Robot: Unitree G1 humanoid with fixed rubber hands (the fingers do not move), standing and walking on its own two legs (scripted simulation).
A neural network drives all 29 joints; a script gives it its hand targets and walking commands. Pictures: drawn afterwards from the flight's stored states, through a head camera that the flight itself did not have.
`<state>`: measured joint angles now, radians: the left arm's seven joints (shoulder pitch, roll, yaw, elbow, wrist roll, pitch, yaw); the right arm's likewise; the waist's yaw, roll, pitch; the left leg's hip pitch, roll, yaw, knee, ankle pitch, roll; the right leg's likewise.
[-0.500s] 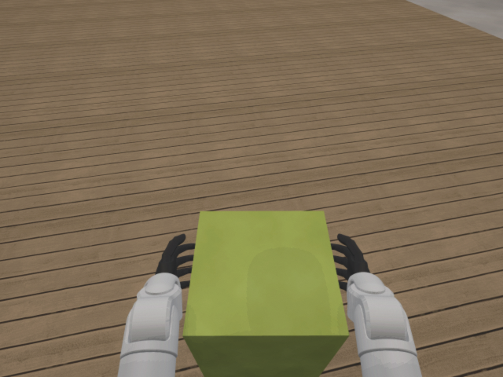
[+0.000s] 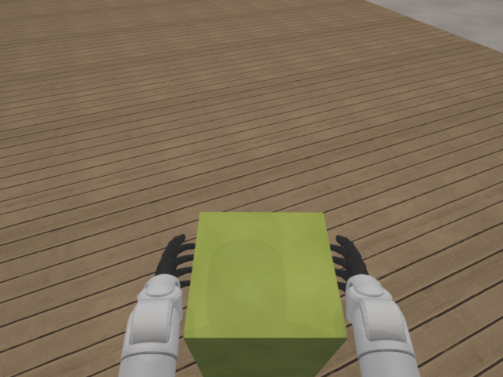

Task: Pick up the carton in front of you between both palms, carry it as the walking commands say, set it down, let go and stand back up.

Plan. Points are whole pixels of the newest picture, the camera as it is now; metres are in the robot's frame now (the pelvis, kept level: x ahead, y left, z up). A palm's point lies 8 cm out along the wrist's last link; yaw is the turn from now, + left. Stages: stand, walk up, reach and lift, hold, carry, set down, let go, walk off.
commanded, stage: hold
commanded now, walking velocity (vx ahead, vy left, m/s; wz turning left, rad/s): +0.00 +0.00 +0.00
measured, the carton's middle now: (260, 298) +0.29 +0.00 -0.05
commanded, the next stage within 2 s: set down in 0.24 s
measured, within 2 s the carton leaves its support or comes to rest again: neither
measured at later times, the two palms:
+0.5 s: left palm (150, 264) +0.32 +0.18 +0.02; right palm (331, 273) +0.29 -0.12 +0.03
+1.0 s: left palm (172, 301) +0.35 +0.19 -0.18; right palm (305, 293) +0.36 -0.11 -0.18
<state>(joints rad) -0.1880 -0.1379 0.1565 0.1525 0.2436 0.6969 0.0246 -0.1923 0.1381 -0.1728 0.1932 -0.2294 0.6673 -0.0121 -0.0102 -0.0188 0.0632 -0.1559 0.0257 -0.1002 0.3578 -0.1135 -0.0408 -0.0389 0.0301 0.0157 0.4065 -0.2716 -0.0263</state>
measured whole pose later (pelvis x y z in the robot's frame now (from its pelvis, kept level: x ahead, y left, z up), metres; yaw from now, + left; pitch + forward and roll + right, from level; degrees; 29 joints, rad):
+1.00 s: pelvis -0.05 +0.03 -0.11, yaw -5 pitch +34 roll -1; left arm -0.59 -0.12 0.42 0.45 0.22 0.20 0.02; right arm -0.66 0.10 -0.35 0.58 -0.18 0.18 -0.03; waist 0.06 -0.05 -0.10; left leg -1.36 -0.03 -0.12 1.04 -0.27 -0.06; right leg -1.27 0.11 0.11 1.11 -0.43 0.03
